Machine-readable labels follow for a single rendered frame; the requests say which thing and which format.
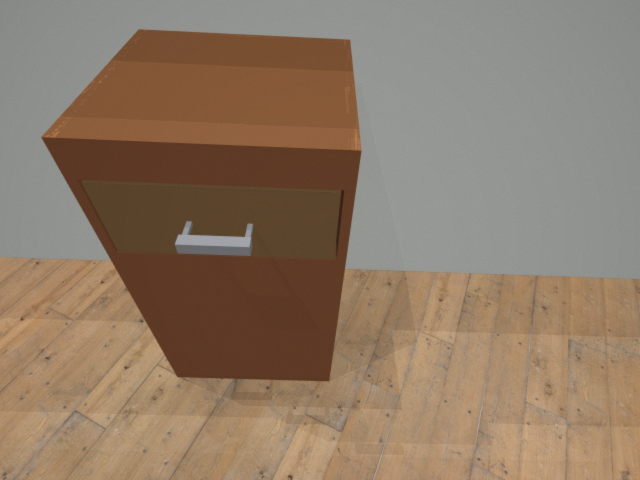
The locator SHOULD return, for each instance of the handle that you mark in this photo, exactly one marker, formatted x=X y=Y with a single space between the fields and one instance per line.
x=214 y=245

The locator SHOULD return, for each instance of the drawer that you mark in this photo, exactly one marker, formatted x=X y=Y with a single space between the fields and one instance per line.
x=287 y=222

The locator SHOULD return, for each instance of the cabinet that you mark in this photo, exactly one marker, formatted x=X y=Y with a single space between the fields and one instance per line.
x=232 y=110

